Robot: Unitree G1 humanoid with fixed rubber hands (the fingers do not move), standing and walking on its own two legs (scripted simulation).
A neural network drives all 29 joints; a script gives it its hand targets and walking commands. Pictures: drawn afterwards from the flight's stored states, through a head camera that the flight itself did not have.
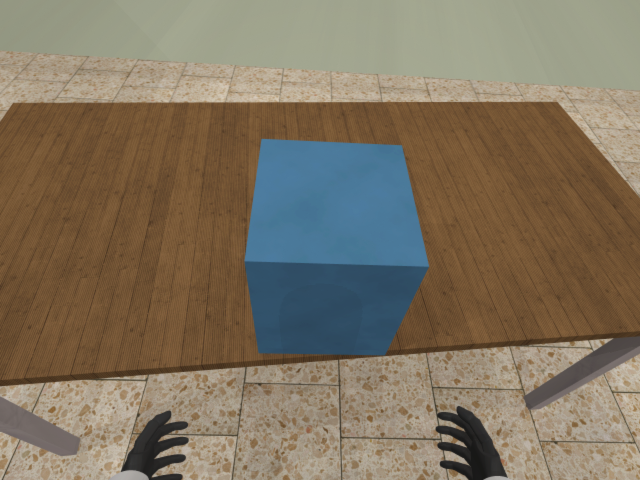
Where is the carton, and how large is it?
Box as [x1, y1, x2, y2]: [244, 139, 428, 354]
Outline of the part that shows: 261,139 244,260 258,352 384,354 428,267 401,145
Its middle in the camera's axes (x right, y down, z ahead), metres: +0.01 +0.03 +0.58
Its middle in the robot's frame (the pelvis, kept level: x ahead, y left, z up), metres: +0.41 -0.01 +0.00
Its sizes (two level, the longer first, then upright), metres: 0.210 0.200 0.250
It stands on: a table, 0.66 m high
